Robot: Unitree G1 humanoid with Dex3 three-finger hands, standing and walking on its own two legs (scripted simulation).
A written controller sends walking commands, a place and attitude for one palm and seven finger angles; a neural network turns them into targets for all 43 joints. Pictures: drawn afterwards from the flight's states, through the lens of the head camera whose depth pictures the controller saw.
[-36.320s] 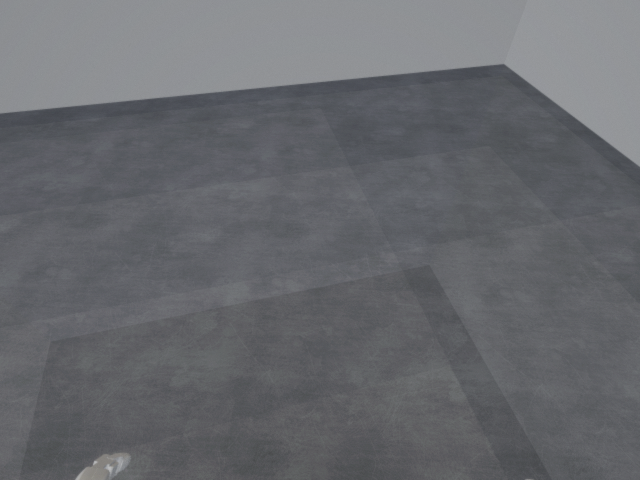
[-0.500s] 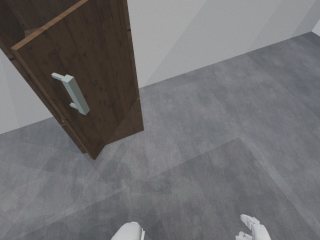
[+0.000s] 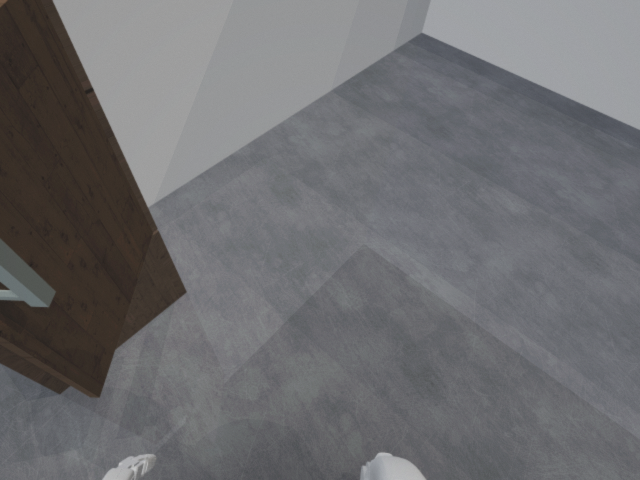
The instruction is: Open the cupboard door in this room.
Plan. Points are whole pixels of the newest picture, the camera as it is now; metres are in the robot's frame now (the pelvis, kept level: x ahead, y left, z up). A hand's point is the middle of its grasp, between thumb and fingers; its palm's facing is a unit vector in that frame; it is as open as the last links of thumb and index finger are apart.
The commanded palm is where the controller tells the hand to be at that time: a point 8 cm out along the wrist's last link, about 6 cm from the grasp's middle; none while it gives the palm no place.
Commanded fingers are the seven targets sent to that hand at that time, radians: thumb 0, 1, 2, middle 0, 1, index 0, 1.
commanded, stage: walk to a spot facing it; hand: left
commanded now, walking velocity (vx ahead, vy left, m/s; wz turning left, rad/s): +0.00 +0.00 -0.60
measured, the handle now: out of the picture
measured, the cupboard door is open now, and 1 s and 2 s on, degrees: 40 40 40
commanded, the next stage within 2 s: turn to face it in 1.92 s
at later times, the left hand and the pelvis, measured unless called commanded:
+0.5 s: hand out of the picture +0.13 +0.15 -0.17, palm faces -0.21 -0.96 -0.19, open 7.4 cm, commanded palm none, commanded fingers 0.00 0.90 0.90 -0.20 -0.30 -0.20 -0.30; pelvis +0.04 -0.02 +0.00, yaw -16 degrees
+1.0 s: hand (322, 308) +0.41 +0.00 -0.18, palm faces -0.61 -0.78 -0.15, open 7.4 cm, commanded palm none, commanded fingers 0.00 0.90 0.90 -0.20 -0.30 -0.20 -0.30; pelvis +0.20 -0.06 -0.01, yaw -35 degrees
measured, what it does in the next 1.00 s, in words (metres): walks ahead, turning right: right foot, then left foot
